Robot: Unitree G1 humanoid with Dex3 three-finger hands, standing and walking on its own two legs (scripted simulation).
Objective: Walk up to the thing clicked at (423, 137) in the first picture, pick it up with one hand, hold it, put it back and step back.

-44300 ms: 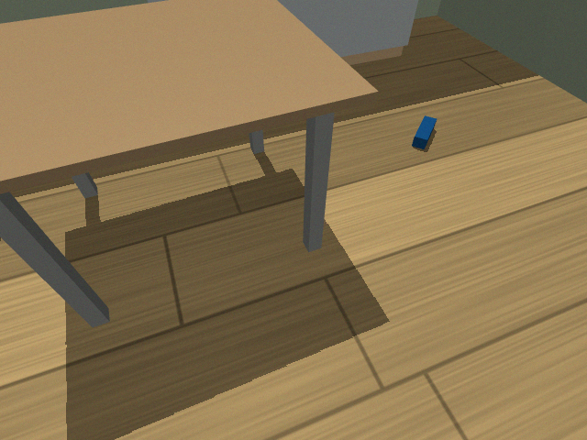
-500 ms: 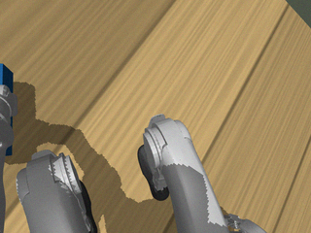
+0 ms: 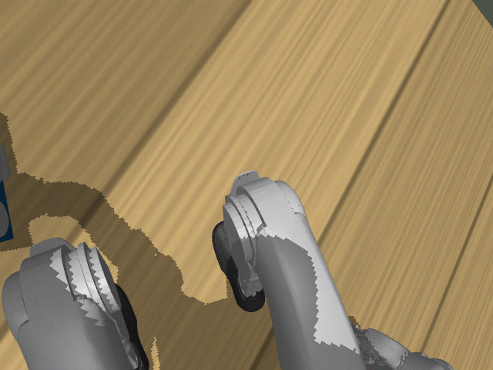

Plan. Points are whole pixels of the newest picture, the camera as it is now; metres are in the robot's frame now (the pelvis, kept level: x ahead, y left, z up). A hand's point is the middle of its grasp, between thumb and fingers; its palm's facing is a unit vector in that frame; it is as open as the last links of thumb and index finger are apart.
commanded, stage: rest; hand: left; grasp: from above
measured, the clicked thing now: out of the picture +0.44 +0.28 -0.28
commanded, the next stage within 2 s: open in 0.14 s
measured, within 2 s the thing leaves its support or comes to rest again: neither
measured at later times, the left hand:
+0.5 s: hand out of the picture +0.43 +0.27 -0.24, palm faces +0.02 -0.51 -0.86, open 10.2 cm
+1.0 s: hand out of the picture +0.43 +0.28 -0.24, palm faces +0.03 -0.52 -0.85, open 10.9 cm
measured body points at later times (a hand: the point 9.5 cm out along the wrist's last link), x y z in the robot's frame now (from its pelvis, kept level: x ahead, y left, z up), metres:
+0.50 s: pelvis +0.00 +0.00 +0.00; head +0.29 +0.07 +0.33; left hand +0.43 +0.30 -0.19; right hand +0.00 -0.27 -0.06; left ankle +0.07 +0.13 -0.28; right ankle +0.12 -0.13 -0.28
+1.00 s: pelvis +0.00 +0.00 +0.00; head +0.30 +0.07 +0.33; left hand +0.43 +0.30 -0.19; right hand +0.01 -0.26 -0.07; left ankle +0.07 +0.13 -0.28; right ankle +0.12 -0.13 -0.28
